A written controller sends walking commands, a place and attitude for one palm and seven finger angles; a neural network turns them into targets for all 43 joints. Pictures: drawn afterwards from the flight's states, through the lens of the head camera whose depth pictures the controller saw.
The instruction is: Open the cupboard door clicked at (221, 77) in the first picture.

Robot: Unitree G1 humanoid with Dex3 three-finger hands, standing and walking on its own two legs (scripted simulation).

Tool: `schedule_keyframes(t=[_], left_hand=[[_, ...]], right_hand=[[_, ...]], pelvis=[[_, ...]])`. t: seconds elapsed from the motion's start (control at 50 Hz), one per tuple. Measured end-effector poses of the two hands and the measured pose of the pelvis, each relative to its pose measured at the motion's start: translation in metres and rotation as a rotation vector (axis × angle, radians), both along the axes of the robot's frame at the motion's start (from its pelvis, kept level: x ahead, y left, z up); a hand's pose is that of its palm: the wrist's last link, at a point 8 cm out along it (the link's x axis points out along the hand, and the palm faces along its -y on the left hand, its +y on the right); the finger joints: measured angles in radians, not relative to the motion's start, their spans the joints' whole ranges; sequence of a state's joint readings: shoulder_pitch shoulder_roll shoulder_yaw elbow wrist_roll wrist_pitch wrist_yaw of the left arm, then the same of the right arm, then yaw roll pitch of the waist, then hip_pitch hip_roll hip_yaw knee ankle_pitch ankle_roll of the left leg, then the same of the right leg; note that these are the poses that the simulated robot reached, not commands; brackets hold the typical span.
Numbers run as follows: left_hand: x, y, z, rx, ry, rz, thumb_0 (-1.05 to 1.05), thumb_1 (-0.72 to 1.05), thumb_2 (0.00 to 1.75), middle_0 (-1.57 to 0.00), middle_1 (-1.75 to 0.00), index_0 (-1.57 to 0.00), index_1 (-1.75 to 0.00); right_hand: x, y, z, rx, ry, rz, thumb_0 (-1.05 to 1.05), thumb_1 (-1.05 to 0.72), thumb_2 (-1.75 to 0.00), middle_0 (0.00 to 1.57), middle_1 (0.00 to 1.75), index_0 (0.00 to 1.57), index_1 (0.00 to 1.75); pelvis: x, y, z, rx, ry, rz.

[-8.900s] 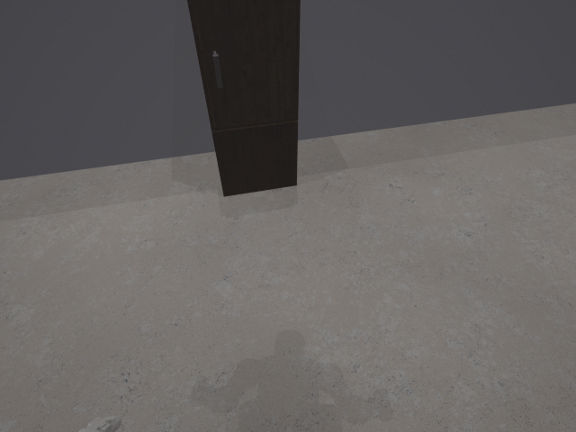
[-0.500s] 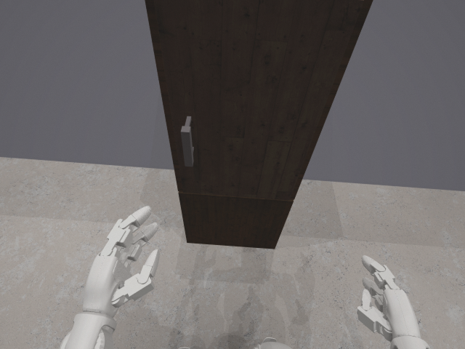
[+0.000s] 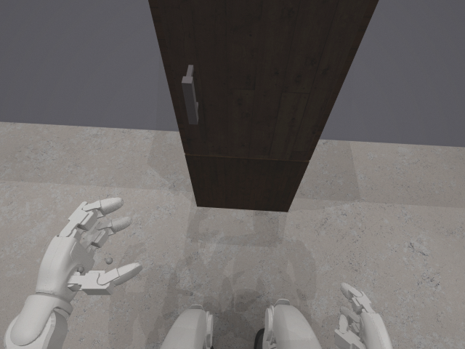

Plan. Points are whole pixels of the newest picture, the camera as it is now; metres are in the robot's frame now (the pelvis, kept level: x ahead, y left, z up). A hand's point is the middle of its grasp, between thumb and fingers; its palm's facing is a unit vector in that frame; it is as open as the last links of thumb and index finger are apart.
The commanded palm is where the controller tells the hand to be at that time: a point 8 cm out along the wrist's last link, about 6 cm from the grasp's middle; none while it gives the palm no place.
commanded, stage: raise the hand with hooked fingers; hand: left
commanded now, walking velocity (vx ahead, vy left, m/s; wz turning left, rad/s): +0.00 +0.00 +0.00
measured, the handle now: (192, 95) +0.61 +0.12 +0.02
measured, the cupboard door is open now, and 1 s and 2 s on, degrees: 0 0 0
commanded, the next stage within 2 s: move the hooked fingers beside the handle in 1.24 s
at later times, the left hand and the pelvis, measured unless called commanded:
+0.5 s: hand (59, 249) +0.26 +0.28 +0.04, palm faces +0.01 -1.00 -0.08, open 13.8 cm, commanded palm +0.24 +0.33 +0.03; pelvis +0.00 +0.02 +0.00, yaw +1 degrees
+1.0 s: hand (53, 233) +0.28 +0.30 +0.03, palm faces -0.04 -1.00 -0.07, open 14.0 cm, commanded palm +0.26 +0.34 +0.03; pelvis +0.00 +0.02 +0.00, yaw +0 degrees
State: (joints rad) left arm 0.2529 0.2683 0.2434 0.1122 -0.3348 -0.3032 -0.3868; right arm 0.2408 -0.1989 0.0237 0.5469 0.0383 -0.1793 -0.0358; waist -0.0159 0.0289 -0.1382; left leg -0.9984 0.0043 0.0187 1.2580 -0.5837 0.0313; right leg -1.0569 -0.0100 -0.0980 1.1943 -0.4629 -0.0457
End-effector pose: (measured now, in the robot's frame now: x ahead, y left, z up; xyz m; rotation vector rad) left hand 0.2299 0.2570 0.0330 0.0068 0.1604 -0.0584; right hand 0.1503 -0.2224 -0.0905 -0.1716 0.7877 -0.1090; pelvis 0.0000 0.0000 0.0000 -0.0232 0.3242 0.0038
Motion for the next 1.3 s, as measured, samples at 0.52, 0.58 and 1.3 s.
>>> schedule_keyframes(t=[0.52, 0.58, 1.3], left_hand=[[0.010, 0.076, 0.005, 0.071, -0.094, 0.053, -0.01, -0.45, 0.32, -0.29, -1.17, -0.29, -1.17], [0.014, 0.080, -0.001, 0.064, -0.064, 0.024, -0.01, -0.47, 0.31, -0.29, -1.19, -0.29, -1.19], [0.029, 0.086, 0.002, 0.056, -0.096, 0.024, -0.02, -0.50, 0.30, -0.30, -1.20, -0.30, -1.20]], right_hand=[[0.041, 0.011, 0.029, -0.106, -0.104, 0.114, 0.01, -0.90, -0.90, 0.20, 0.30, 0.20, 0.30], [0.039, 0.015, 0.025, -0.103, -0.086, 0.118, 0.01, -0.90, -0.90, 0.20, 0.30, 0.20, 0.30], [0.017, -0.010, 0.019, -0.127, -0.017, 0.073, 0.01, -0.90, -0.90, 0.20, 0.30, 0.20, 0.30]], pelvis=[[0.003, 0.022, 0.001, -0.036, 0.011, 0.028], [0.003, 0.023, 0.000, -0.037, 0.017, 0.027], [0.002, 0.014, -0.002, -0.032, 0.031, 0.019]])
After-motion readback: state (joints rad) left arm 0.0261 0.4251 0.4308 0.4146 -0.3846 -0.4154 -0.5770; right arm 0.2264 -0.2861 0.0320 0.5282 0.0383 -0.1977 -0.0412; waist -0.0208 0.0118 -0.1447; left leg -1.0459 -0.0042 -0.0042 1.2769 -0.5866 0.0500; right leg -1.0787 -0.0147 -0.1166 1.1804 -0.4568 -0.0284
